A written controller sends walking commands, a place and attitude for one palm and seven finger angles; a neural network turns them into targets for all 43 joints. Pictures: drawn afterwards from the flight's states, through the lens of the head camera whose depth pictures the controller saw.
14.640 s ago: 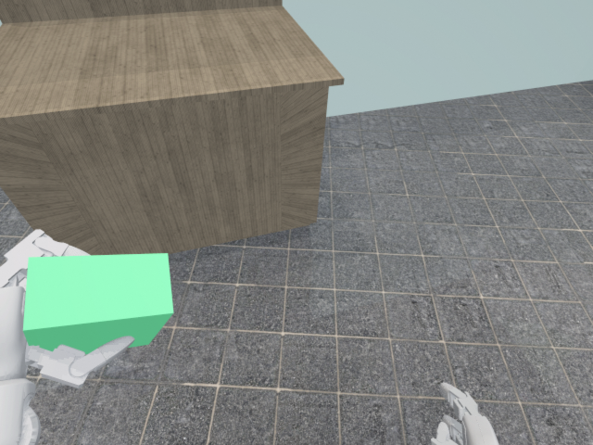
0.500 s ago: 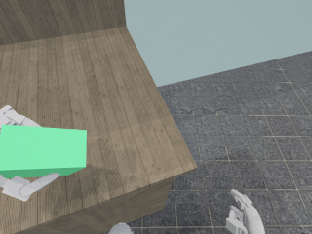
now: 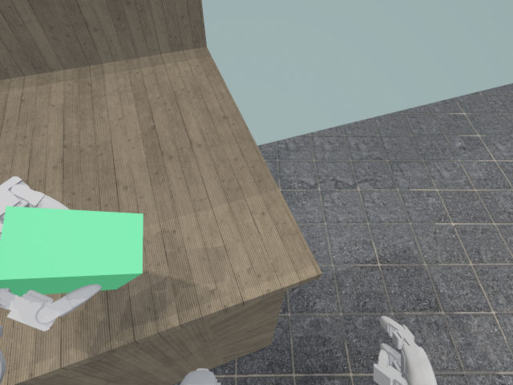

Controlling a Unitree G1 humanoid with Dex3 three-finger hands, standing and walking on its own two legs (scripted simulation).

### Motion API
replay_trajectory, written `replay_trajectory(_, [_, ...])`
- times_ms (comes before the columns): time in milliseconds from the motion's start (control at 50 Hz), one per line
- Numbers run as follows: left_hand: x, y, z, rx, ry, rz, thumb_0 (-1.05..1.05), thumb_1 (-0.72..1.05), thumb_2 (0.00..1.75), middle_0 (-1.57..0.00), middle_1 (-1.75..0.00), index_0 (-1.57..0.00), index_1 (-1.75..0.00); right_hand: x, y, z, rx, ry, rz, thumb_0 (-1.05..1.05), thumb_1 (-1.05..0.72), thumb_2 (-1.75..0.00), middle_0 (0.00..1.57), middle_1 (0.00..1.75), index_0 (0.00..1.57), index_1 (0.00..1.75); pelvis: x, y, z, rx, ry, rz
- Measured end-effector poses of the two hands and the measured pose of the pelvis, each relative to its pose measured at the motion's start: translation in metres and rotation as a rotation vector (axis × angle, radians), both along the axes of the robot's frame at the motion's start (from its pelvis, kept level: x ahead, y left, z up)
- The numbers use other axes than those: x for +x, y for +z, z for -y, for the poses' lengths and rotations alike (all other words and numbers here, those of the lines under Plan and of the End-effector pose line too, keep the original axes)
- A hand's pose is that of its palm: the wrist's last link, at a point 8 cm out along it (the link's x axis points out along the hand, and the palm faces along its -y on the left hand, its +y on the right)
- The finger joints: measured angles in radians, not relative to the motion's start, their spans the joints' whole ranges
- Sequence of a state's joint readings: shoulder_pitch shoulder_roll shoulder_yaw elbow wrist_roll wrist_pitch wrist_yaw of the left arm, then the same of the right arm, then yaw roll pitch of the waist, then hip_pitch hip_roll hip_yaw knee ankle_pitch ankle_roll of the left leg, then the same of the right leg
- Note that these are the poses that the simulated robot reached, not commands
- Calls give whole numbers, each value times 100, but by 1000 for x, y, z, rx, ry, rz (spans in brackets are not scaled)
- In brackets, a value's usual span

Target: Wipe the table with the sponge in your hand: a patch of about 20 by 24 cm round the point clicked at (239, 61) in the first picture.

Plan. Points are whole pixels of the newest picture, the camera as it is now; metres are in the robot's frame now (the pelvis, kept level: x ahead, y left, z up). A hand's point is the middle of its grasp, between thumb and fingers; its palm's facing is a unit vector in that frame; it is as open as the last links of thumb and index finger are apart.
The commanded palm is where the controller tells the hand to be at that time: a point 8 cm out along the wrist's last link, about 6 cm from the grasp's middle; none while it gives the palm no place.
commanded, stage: shuffle to correct the standing spot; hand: left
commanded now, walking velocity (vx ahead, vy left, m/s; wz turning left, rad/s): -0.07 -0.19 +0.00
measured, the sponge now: (91, 256) +0.23 +0.21 +0.15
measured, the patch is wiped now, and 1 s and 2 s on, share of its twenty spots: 0.00 0.00 0.00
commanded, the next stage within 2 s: come to a stop and stand still in 0.66 s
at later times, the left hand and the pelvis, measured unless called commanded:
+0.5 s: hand (48, 252) +0.22 +0.24 +0.17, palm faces +0.30 -0.83 -0.46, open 10.4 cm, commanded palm +0.16 +0.28 +0.19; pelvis +0.00 +0.00 +0.00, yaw +0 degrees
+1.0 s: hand (32, 235) +0.24 +0.27 +0.17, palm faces +0.32 -0.84 -0.45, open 10.4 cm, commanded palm +0.16 +0.29 +0.19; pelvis -0.01 +0.02 +0.00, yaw -2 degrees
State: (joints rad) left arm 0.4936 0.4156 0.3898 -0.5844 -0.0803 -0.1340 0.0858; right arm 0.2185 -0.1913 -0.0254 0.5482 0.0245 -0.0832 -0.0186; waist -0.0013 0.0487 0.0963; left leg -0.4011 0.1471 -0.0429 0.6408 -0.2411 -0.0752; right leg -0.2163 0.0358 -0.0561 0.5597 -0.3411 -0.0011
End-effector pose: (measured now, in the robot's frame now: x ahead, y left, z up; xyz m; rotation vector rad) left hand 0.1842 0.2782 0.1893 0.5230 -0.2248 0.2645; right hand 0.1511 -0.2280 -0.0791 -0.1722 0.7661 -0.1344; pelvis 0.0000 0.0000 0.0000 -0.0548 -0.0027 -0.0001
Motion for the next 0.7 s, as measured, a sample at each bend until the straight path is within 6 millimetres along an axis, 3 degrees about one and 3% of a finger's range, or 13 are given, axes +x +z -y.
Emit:
replay_trajectory(240, [3,0,3,2,-24,12,-1,-51,102,-69,-136,-70,-135,-1,2,11,-26,-28,0,1,-90,-90,20,30,20,30,3,-3,1,5,4,0])
replay_trajectory(700, [4,-2,-4,-7,-15,9,-1,-51,102,-69,-136,-70,-135,9,4,-6,-8,2,15,1,-90,-90,20,30,20,30,3,-2,-5,0,-1,-5])
